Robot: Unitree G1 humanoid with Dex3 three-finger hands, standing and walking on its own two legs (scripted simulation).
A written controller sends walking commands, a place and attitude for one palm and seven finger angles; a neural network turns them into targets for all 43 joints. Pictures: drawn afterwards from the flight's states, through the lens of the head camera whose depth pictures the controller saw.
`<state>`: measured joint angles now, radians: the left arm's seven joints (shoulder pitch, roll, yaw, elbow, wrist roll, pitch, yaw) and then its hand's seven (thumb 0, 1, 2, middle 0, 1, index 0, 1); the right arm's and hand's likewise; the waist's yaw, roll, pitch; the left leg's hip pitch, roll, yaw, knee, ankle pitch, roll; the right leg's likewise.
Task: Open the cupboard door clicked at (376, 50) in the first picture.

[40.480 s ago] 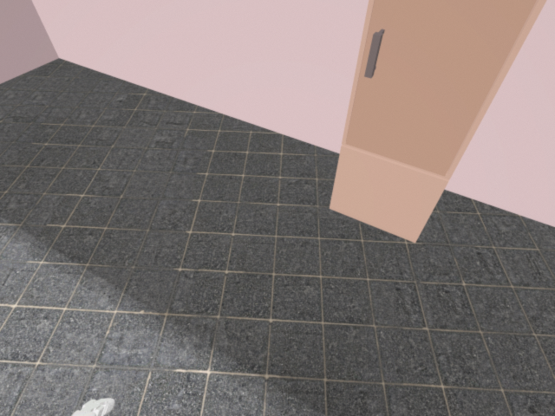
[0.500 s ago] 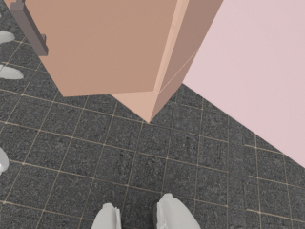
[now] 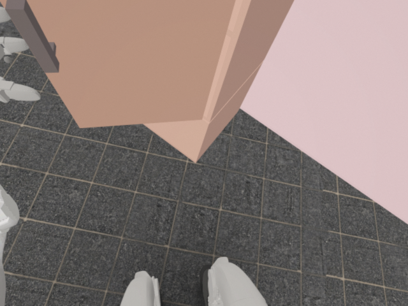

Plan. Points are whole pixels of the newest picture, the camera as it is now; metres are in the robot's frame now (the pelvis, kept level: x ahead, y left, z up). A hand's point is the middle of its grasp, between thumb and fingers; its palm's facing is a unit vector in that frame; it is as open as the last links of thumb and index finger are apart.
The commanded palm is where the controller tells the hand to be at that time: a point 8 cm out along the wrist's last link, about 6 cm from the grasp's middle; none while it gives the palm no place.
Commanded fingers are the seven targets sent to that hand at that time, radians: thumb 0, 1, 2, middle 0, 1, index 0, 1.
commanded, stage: slide the fingers in behind the handle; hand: left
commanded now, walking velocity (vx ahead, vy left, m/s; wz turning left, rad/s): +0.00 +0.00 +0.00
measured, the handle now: (37, 31) +0.59 +0.23 +0.10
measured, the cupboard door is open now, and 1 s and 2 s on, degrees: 46 46 46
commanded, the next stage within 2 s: close the thumb around the handle in 1.32 s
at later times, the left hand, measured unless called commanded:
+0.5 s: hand (30, 61) +0.52 +0.24 +0.09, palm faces +0.02 -1.00 +0.01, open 14.0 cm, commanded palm +0.51 +0.27 +0.09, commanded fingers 0.00 -0.50 0.30 -0.30 -1.20 -0.30 -1.20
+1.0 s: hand (53, 57) +0.54 +0.21 +0.09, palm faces +0.05 -1.00 -0.02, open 14.0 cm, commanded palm +0.51 +0.25 +0.09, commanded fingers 0.00 -0.50 0.30 -0.30 -1.20 -0.30 -1.20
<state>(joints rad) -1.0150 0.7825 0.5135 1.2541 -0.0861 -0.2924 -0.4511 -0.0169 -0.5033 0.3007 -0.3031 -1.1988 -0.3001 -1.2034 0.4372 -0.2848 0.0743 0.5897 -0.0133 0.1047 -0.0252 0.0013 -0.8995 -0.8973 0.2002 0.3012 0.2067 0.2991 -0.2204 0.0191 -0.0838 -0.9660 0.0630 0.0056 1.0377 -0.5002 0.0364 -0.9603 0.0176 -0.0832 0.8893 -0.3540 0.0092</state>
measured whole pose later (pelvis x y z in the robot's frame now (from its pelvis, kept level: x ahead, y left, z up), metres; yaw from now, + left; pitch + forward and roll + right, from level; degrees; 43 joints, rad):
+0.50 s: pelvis +0.01 +0.00 +0.00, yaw +0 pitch +23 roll -5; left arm -0.95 0.64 0.46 1.19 -0.10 -0.33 -0.37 -0.02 -0.50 0.30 -0.30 -1.20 -0.30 -1.20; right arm 0.42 -0.27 0.05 0.59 -0.02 0.11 -0.01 0.00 -0.90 -0.90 0.20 0.30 0.21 0.30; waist -0.19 0.03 -0.10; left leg -0.91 0.06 0.01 1.01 -0.51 0.03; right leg -0.91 0.01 -0.08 0.88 -0.37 0.01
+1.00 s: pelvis +0.00 -0.01 +0.00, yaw +0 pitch +24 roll -4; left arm -1.02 0.65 0.45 1.24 -0.07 -0.34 -0.29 -0.02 -0.50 0.30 -0.31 -1.21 -0.30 -1.20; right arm 0.43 -0.27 0.05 0.61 -0.02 0.08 -0.01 0.00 -0.90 -0.90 0.20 0.30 0.21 0.30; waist -0.21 0.03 -0.08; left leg -0.94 0.06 0.01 1.02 -0.49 0.02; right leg -0.96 0.02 -0.08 0.91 -0.37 -0.01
